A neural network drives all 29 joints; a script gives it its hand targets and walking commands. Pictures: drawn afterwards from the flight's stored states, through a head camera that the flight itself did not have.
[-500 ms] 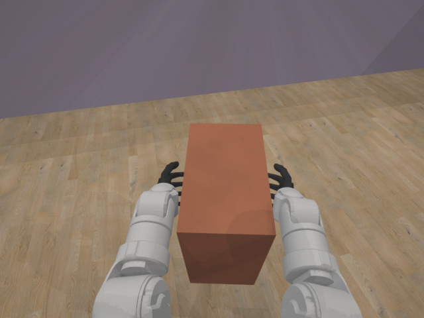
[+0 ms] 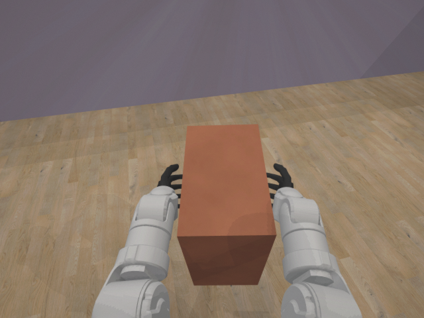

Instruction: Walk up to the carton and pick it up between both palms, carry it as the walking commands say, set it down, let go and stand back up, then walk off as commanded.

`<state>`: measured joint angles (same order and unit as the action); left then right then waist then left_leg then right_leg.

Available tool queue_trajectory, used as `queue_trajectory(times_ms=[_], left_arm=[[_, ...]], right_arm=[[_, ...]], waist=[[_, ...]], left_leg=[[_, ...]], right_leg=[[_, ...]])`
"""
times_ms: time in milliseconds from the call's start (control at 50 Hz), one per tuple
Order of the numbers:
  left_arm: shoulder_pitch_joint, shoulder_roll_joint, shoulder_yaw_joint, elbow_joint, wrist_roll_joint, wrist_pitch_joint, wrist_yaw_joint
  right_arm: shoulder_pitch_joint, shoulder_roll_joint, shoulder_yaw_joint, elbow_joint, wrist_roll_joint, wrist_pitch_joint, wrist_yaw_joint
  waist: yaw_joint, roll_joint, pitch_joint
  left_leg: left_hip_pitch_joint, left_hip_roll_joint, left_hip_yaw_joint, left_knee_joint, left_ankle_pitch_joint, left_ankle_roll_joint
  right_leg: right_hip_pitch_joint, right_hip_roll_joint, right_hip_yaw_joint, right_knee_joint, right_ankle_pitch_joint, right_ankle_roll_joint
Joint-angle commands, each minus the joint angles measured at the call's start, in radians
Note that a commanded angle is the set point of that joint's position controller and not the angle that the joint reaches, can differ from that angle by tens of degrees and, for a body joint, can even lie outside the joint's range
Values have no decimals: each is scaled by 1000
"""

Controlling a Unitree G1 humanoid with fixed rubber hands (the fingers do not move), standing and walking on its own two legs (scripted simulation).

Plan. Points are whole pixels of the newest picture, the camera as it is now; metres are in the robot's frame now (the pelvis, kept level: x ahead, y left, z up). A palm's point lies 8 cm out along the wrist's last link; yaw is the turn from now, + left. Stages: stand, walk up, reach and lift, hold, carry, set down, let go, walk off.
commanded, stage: reach and lift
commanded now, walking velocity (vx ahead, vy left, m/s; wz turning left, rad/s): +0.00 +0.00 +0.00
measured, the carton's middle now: (224, 209) +0.35 -0.01 +0.00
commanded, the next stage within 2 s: hold in 0.12 s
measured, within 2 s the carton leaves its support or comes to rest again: neither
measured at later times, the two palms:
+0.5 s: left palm (164, 201) +0.32 +0.11 +0.06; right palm (284, 199) +0.32 -0.13 +0.07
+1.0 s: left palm (136, 195) +0.31 +0.16 +0.09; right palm (260, 187) +0.32 -0.07 +0.10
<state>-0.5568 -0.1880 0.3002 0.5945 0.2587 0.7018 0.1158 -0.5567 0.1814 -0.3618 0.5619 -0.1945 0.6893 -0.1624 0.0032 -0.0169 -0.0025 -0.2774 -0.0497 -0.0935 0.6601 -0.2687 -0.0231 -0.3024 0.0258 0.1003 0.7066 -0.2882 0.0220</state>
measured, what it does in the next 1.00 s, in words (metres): stands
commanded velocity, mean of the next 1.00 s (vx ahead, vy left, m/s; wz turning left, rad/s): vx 0.00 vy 0.06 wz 0.00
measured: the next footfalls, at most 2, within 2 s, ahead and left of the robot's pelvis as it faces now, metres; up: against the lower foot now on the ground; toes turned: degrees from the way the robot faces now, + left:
right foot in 1.94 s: -0.02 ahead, -0.01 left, +0.00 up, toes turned -6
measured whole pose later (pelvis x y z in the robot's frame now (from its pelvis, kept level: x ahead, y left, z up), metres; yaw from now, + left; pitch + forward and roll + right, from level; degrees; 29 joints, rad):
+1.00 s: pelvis +0.00 +0.04 +0.00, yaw +0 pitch -5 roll +0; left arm -0.43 -0.17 0.16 0.22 0.19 0.95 0.14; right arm -0.51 0.18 -0.21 0.29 -0.19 0.91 -0.14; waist 0.01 -0.02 -0.03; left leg -0.30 -0.06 -0.05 0.70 -0.32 0.03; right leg -0.34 -0.01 0.11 0.73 -0.34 0.03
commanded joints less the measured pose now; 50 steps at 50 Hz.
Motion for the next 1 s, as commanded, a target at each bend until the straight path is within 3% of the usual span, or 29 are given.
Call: queue_trajectory(times_ms=[0,80,100,160,180,240,280,300,320,340,400,480,500,540,580,600,640,660,680,700,740,780,820,860,900,920,940,960,980], left_arm=[[-608,-1090,-428,-53,-232,-44,-264],[-614,-1113,-465,-68,-259,-50,-267],[-643,-1095,-472,-98,-260,-45,-263],[-582,-1092,-453,-54,-245,-43,-275],[-566,-1117,-484,-65,-266,-38,-273],[-588,-1095,-496,-108,-259,-36,-270],[-597,-1102,-498,-122,-265,-33,-264],[-591,-1114,-497,-97,-266,-31,-271],[-594,-1105,-486,-121,-262,-40,-267],[-597,-1119,-512,-139,-269,-32,-270],[-590,-1109,-493,-112,-261,-24,-270],[-574,-1113,-511,-121,-278,-23,-266],[-565,-1109,-493,-112,-268,-25,-272],[-565,-1124,-517,-140,-281,-27,-272],[-592,-1098,-520,-168,-278,-23,-272],[-566,-1113,-522,-139,-279,-18,-271],[-537,-1091,-504,-143,-265,-27,-274],[-556,-1101,-523,-146,-272,-19,-272],[-560,-1088,-503,-145,-255,-22,-271],[-601,-1030,-537,-170,-267,-17,-258],[-573,-1021,-563,-220,-275,-7,-246],[-544,-991,-580,-286,-290,10,-235],[-526,-992,-617,-376,-316,42,-223],[-532,-993,-675,-436,-336,92,-213],[-507,-979,-705,-468,-366,146,-207],[-559,-953,-742,-515,-384,176,-207],[-580,-955,-752,-543,-400,199,-207],[-639,-984,-788,-606,-454,223,-201],[-619,-982,-802,-579,-468,251,-201]], right_arm=[[-631,1176,602,12,196,5,305],[-640,1193,636,-16,222,2,306],[-580,1210,602,49,203,10,300],[-622,1211,627,13,217,9,300],[-582,1180,619,-14,211,7,298],[-558,1170,617,-6,211,11,311],[-544,1195,603,40,203,27,307],[-570,1194,619,-2,215,15,308],[-565,1187,620,5,206,23,314],[-538,1192,623,-1,216,21,311],[-550,1191,607,26,199,29,311],[-575,1178,640,-28,226,18,314],[-555,1194,631,-10,211,26,311],[-523,1211,643,-28,227,25,307],[-519,1210,636,-4,219,33,310],[-510,1174,635,-21,214,34,308],[-560,1201,669,-63,222,23,318],[-539,1202,637,-40,220,31,316],[-551,1192,638,-29,220,28,318],[-624,1089,655,-99,258,-3,302],[-570,1087,645,-98,258,12,293],[-527,1068,657,-114,267,42,283],[-601,1096,760,-234,347,73,278],[-495,1093,769,-224,338,129,267],[-503,1095,791,-280,367,171,265],[-466,1064,769,-264,351,197,267],[-468,1088,794,-281,366,215,264],[-468,1087,818,-360,381,238,257],[-497,1040,817,-408,375,256,250]], waist=[[57,-10,-394],[39,-31,-433],[35,-13,-431],[63,-23,-440],[30,-9,-443],[35,25,-414],[13,-15,-412],[40,17,-455],[35,-32,-411],[25,27,-409],[3,-5,-413],[9,9,-403],[11,-51,-387],[13,6,-447],[31,-5,-424],[4,-4,-412],[50,-41,-419],[13,-31,-411],[38,16,-378],[29,-42,-355],[41,-102,-327],[44,-139,-271],[38,-178,-328],[30,-105,-385],[20,-52,-400],[17,50,-359],[18,179,-320],[8,238,-330],[8,228,-347]], left_leg=[[162,-59,40,-171,22,30],[200,-53,21,-172,33,35],[179,-54,20,-178,30,31],[170,-60,28,-177,60,38],[164,-60,12,-178,75,31],[158,-58,23,-192,56,26],[165,-57,11,-193,38,27],[153,-66,29,-199,52,28],[173,-53,25,-194,52,36],[151,-54,23,-198,54,26],[166,-62,21,-181,10,27],[155,-60,13,-185,26,27],[160,-56,12,-190,17,32],[176,-69,8,-181,62,28],[135,-67,12,-189,48,31],[150,-62,9,-195,35,29],[152,-64,17,-185,66,38],[150,-72,13,-186,29,30],[140,-71,26,-189,19,28],[9,78,26,-34,-36,24],[-45,13,54,83,-204,10],[-1,24,65,224,-125,-11],[9,30,55,85,-145,-1],[55,6,70,-16,-136,10],[103,45,35,-76,-94,28],[95,90,-41,-174,-118,46],[98,215,-187,-262,-78,88],[63,310,-302,-362,-49,148],[34,357,-306,-352,73,194]], right_leg=[[164,37,-8,-229,34,8],[145,37,-6,-225,31,9],[174,33,-7,-226,41,9],[190,31,-1,-229,75,18],[210,44,-4,-227,104,9],[198,42,-3,-228,90,5],[188,39,-7,-225,70,5],[221,37,-5,-228,85,12],[169,46,-5,-232,71,11],[203,46,-6,-221,90,2],[180,39,-6,-224,46,2],[176,38,-2,-215,65,3],[177,44,-6,-232,36,12],[210,30,8,-232,94,6],[231,35,8,-228,97,7],[196,41,-1,-230,81,4],[207,45,2,-228,103,15],[201,44,-6,-227,72,12],[184,33,5,-235,55,9],[43,-165,173,-259,34,-62],[-39,-280,389,-414,-275,-126],[-186,-307,421,-489,-365,-147],[-111,-289,368,-434,-219,-122],[-46,-259,303,-355,-45,-110],[-94,-244,240,-259,27,-99],[-159,-200,189,-202,-58,-86],[-231,-114,78,-85,-110,-50],[-227,-20,-66,138,-149,-23],[-202,-36,-114,279,-216,-12]])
